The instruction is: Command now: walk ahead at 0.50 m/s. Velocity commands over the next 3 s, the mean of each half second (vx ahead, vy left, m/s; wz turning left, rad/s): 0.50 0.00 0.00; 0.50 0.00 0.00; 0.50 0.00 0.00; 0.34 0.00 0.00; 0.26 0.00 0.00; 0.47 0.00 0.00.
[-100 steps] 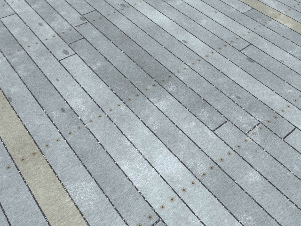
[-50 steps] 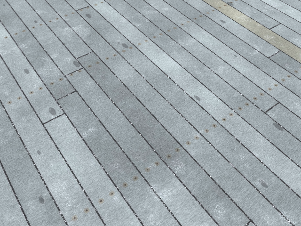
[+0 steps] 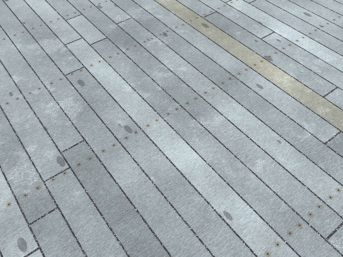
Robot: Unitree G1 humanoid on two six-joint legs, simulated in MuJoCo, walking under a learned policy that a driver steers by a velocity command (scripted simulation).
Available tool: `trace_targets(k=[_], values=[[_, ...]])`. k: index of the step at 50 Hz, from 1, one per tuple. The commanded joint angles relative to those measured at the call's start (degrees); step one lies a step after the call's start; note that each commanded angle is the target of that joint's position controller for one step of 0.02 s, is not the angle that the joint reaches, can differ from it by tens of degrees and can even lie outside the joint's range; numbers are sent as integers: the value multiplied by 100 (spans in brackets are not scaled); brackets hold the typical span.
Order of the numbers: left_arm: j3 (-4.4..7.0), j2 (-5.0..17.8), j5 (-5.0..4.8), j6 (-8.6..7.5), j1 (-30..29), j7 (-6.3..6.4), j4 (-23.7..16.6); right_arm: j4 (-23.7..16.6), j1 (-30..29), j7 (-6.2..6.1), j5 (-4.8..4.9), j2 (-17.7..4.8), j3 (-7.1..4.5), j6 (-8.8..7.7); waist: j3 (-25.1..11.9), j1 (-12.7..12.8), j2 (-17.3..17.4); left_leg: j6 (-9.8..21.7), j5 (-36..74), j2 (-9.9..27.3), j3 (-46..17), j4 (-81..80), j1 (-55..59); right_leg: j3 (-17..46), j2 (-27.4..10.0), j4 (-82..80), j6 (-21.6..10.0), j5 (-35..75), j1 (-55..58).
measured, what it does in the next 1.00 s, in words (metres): walks ahead: left foot, then right foot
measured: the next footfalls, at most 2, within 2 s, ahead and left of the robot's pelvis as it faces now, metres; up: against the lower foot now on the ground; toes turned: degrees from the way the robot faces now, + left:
left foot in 0.12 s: +0.25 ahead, +0.11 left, +0.00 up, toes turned +5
right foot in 0.68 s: +0.55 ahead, -0.07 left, +0.00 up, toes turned -5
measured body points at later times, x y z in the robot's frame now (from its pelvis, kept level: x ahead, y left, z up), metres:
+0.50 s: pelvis +0.27 +0.04 +0.00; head +0.29 +0.05 +0.45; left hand +0.41 +0.28 -0.13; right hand +0.21 -0.20 -0.14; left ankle +0.21 +0.11 -0.74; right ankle +0.42 -0.11 -0.69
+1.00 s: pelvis +0.54 -0.01 +0.00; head +0.56 -0.02 +0.45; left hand +0.50 +0.24 -0.14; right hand +0.65 -0.26 -0.14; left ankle +0.63 +0.15 -0.67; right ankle +0.51 -0.07 -0.74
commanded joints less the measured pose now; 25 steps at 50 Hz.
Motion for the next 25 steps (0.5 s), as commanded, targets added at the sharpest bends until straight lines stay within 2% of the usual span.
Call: trace_targets(k=[1, 3, 4, 5, 6, 7, 8, 9, 10, 11, 12, 13, 15, 18, 20, 21, 25], values=[[141, 828, 42, -24, 374, 67, -64, -525, -676, -13, 10, -325, -32, -111, 407, -4, -612, 148, -113, -173, 130, -409, -173, 695, -1728, -59, -724, 2788, 159], [165, 904, 66, -4, 256, 103, -43, -539, -552, -32, 9, -399, -64, -157, 362, -139, -643, 320, -503, -300, 171, -635, 174, 642, -1825, 271, -653, 3515, 355], [176, 947, 77, 3, 157, 114, -48, -466, -275, -60, 6, -451, -98, -184, 215, -288, -664, 426, -742, -470, 254, -748, 620, 559, -1807, 657, -584, 4320, 382], [188, 992, 80, 22, 78, 112, -46, -277, 323, -101, -5, -528, -152, -221, -95, -544, -663, 546, -837, -669, 339, -939, 1348, 476, -1732, 1376, -510, 4958, 343], [169, 952, 53, 44, -16, 98, -76, 66, 1325, -155, -59, -662, -233, -280, -629, -957, -453, 705, -560, -713, 336, -1247, 2613, 258, -1480, 2514, -387, 4754, -85], [99, 758, -8, 41, 7, 79, -270, 270, 2383, -223, -207, -1145, -367, -325, -1381, -1258, 103, 1021, -893, 527, -1025, -1284, 4186, 52, -1169, 4269, -259, 2788, -1332], [18, 216, -216, 45, 750, 8, -311, 313, 2507, -193, -189, -1658, -493, -284, -1967, -873, 1471, 1852, -1255, 1998, -3880, -2076, 5498, 42, 11, 6274, -46, -1585, -3392], [165, 819, -53, 76, 198, 36, -298, 206, 1919, -154, 21, -1332, -440, -209, -1477, -793, 367, 1637, -1774, 1660, -3816, -2315, 4947, 865, -330, 6642, -165, -1390, -3893], [188, 818, -42, 45, -305, 4, -468, 103, 1319, -142, 59, -975, -330, -216, -668, -612, 134, 1444, -1643, 1467, -2885, -2420, 4099, 851, -588, 6479, -195, -820, -4040], [170, 707, -40, 23, -491, -12, -494, 102, 1079, -120, 34, -665, -242, -256, -318, -475, -116, 1276, -1053, 1213, -2311, -2636, 3459, 835, -781, 6152, -186, -441, -3840], [175, 625, 40, 76, -517, -25, -470, 160, 1040, -137, 43, -524, -195, -298, -136, -330, -80, 1101, -554, 965, -1835, -2723, 3068, 820, -903, 5872, -142, -292, -3602], [149, 504, 108, 161, -357, -66, -435, 240, 1047, -162, 69, -395, -148, -323, -146, -175, 65, 990, -433, 797, -1502, -2855, 2768, 786, -984, 5648, -68, -202, -3308], [147, 424, 137, 272, -388, -125, -442, 378, 1328, -179, 82, -456, -142, -411, -117, -109, 73, 1030, 49, 696, -1233, -2973, 2629, 677, -993, 5464, 40, -116, -3228], [147, 466, 145, 356, -1041, -165, -672, 493, 1640, -189, 96, -644, -167, -451, 125, -159, 30, 1071, 64, 618, -953, -3233, 2698, 533, -1141, 4953, 209, 387, -3798], [147, 505, 126, 368, -1537, -176, -826, 561, 1908, -186, 108, -566, -134, -435, 245, -292, -27, 979, 402, 496, -782, -3273, 2941, 421, -1161, 4534, 282, 761, -4163], [116, 448, 102, 361, -1721, -180, -923, 571, 1954, -184, 97, -635, -138, -429, 243, -307, 103, 1029, 428, 535, -767, -3292, 2964, 408, -1188, 4177, 321, 903, -4180], [49, 403, 54, 324, -2481, -185, -1168, 674, 2285, -196, 85, -599, -108, -427, 356, -518, 88, 951, 929, 426, -464, -3238, 3287, 168, -994, 3069, 307, 1384, -4019]])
